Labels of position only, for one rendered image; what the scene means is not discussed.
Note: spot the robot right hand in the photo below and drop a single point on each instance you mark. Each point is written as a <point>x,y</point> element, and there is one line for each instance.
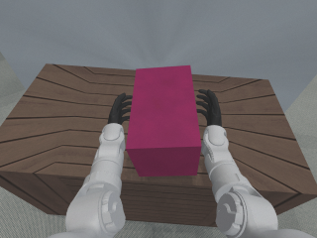
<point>213,113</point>

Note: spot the carton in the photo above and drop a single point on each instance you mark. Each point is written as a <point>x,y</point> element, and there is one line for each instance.
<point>163,136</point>

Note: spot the pedestal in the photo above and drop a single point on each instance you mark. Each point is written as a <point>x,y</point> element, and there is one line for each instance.
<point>49,141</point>

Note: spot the robot left hand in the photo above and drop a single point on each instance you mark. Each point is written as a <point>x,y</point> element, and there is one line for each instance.
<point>116,112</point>

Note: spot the left robot forearm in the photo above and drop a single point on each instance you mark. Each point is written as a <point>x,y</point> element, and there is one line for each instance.
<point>108,163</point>

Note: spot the robot left upper arm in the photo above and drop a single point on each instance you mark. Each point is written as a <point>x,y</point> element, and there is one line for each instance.
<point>95,215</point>

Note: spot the right robot forearm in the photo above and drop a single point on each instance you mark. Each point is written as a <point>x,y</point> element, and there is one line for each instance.
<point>220,166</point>

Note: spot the robot right upper arm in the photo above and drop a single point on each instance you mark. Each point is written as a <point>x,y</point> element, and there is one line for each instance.
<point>241,215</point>

